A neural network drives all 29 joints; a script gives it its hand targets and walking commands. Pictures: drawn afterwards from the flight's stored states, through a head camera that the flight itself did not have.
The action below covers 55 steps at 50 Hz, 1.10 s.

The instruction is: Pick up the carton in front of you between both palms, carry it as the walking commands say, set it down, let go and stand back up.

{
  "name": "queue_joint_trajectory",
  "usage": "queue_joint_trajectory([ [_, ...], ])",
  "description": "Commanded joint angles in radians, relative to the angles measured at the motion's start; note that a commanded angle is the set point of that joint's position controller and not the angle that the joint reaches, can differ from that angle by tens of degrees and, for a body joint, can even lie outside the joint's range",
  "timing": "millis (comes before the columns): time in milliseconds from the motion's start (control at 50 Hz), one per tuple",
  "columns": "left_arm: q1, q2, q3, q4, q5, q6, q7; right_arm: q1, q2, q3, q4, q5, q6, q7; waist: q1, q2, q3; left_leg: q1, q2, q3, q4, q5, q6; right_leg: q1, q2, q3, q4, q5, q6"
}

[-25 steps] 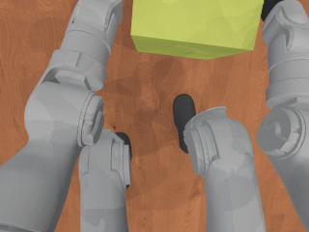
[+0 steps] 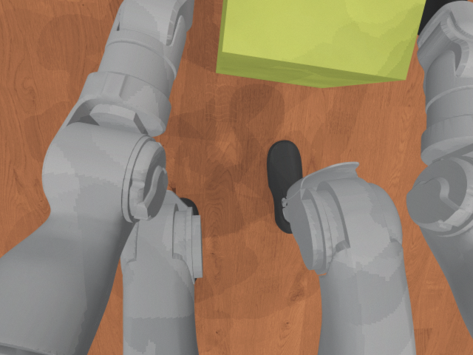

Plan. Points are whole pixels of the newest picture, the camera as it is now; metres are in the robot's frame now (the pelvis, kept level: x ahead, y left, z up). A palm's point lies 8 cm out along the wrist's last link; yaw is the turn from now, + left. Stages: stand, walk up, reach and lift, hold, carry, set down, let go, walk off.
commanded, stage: set down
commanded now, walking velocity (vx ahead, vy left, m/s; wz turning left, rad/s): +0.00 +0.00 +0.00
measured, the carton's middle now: (298, 2) +0.52 -0.16 -0.26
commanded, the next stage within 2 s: let go in 1.46 s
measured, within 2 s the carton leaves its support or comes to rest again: neither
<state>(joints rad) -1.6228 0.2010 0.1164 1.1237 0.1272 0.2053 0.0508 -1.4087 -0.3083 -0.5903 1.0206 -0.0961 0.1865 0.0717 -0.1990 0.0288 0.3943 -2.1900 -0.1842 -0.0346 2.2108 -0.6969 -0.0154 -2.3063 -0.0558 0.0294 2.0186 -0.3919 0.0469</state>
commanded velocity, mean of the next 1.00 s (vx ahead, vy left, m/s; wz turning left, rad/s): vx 0.00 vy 0.00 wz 0.00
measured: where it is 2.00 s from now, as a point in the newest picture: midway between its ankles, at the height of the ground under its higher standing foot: (235, 229)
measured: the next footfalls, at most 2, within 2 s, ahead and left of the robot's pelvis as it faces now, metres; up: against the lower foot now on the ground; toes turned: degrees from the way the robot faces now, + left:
none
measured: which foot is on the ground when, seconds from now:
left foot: down 0.00-1.00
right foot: down 0.00-1.00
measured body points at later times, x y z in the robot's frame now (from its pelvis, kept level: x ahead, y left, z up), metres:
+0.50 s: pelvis +0.00 -0.02 +0.00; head +0.39 -0.04 +0.21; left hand +0.61 +0.03 -0.18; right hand +0.49 -0.34 -0.19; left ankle +0.08 +0.10 -0.35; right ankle +0.16 -0.14 -0.35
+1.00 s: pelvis +0.01 -0.02 +0.10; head +0.35 -0.07 +0.38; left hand +0.63 +0.02 -0.01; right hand +0.50 -0.34 -0.02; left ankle +0.07 +0.10 -0.35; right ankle +0.16 -0.14 -0.35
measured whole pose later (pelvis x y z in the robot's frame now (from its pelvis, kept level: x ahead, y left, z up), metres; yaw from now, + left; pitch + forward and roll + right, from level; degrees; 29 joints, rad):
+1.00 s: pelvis +0.01 -0.02 +0.10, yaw +0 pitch +45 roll +2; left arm -1.53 0.38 0.08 1.05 -0.02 0.27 0.05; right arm -1.27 -0.26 -0.43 0.82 0.06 0.22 -0.08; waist -0.21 0.06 0.11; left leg -2.00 -0.09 -0.02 1.85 -0.64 -0.03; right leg -2.15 0.00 0.04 1.70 -0.34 0.01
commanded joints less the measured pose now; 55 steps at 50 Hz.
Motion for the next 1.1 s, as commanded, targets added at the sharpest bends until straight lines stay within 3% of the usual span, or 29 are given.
queue_joint_trajectory([
  [0,-0.331,-0.501,-0.127,-0.057,-0.025,-0.032,-0.122,-0.428,0.523,0.165,-0.022,0.029,-0.017,0.132,-0.040,0.216,-0.787,0.199,0.045,-0.002,-0.277,0.186,0.026,0.508,0.086,-0.051,-0.015,0.157,-0.040],
  [60,-0.359,-0.419,-0.136,-0.068,-0.036,-0.038,-0.107,-0.404,0.454,0.126,0.005,0.017,-0.032,0.111,-0.052,0.208,-0.793,0.224,0.057,-0.008,-0.274,0.186,0.015,0.529,0.075,-0.056,-0.009,0.155,-0.031],
  [100,-0.362,-0.266,-0.137,-0.088,-0.053,-0.047,-0.076,-0.351,0.313,0.074,0.029,0.009,-0.057,0.073,-0.070,0.201,-0.821,0.259,0.073,-0.010,-0.274,0.195,0.000,0.561,0.061,-0.066,-0.010,0.168,-0.023],
  [180,-0.356,0.193,-0.141,-0.100,-0.111,-0.065,0.037,-0.238,-0.143,-0.016,0.072,0.031,-0.138,-0.062,-0.094,0.185,-0.898,0.344,0.111,-0.025,-0.277,0.237,-0.021,0.634,0.032,-0.082,-0.018,0.226,-0.011],
  [240,-0.387,0.222,-0.195,-0.079,-0.187,-0.058,0.045,-0.266,-0.218,0.010,0.082,0.084,-0.173,-0.100,-0.130,0.203,-0.942,0.359,0.121,-0.027,-0.267,0.255,-0.030,0.669,0.024,-0.085,-0.019,0.279,-0.019],
  [320,-0.404,0.193,-0.285,-0.116,-0.295,-0.063,0.023,-0.275,-0.246,0.059,0.076,0.138,-0.200,-0.112,-0.187,0.216,-1.026,0.352,0.126,-0.023,-0.236,0.320,-0.041,0.727,0.017,-0.069,-0.020,0.385,-0.033],
  [380,-0.391,0.198,-0.303,-0.158,-0.324,-0.063,0.015,-0.247,-0.256,0.072,0.033,0.159,-0.201,-0.116,-0.210,0.205,-1.124,0.349,0.123,-0.007,-0.226,0.337,-0.051,0.826,0.017,-0.061,-0.031,0.450,-0.038],
  [460,-0.389,0.245,-0.276,-0.210,-0.298,-0.049,0.027,-0.239,-0.254,0.089,-0.047,0.195,-0.174,-0.123,-0.195,0.203,-1.273,0.344,0.110,0.036,-0.243,0.293,-0.055,0.985,0.024,-0.061,-0.054,0.491,-0.039],
  [580,-0.362,0.289,-0.179,-0.307,-0.233,0.007,0.061,-0.221,-0.222,0.156,-0.200,0.240,-0.086,-0.145,-0.129,0.160,-1.486,0.372,0.078,0.099,-0.325,0.189,-0.036,1.220,0.058,-0.081,-0.127,0.460,-0.028],
  [680,-0.305,0.312,-0.083,-0.200,-0.204,0.050,0.047,-0.214,-0.141,0.204,-0.205,0.227,-0.020,-0.169,-0.080,0.061,-1.332,0.259,0.069,0.110,-0.406,0.046,-0.003,1.157,0.068,-0.087,-0.215,0.277,-0.010],
  [780,-0.233,0.297,-0.027,-0.111,-0.164,0.042,0.012,-0.182,-0.090,0.203,-0.239,0.181,-0.006,-0.168,-0.066,0.011,-1.292,0.205,0.063,0.101,-0.474,0.049,0.006,1.141,0.075,-0.085,-0.281,0.254,0.000],
  [880,-0.213,0.283,-0.015,-0.123,-0.139,0.036,-0.002,-0.124,-0.085,0.166,-0.283,0.150,0.003,-0.158,-0.078,0.038,-1.360,0.271,0.056,0.097,-0.549,0.091,0.000,1.148,0.081,-0.097,-0.349,0.298,0.002],
  [1000,-0.197,0.258,-0.052,-0.245,-0.149,0.057,0.003,-0.040,-0.113,0.136,-0.359,0.160,0.024,-0.142,-0.106,0.123,-1.531,0.468,0.049,0.097,-0.639,0.191,-0.017,1.200,0.087,-0.118,-0.437,0.417,-0.002],
  [1080,-0.164,0.244,-0.055,-0.316,-0.147,0.078,0.003,0.016,-0.114,0.136,-0.395,0.176,0.041,-0.129,-0.106,0.166,-1.582,0.575,0.046,0.098,-0.704,0.262,-0.024,1.237,0.095,-0.121,-0.503,0.486,-0.006],
])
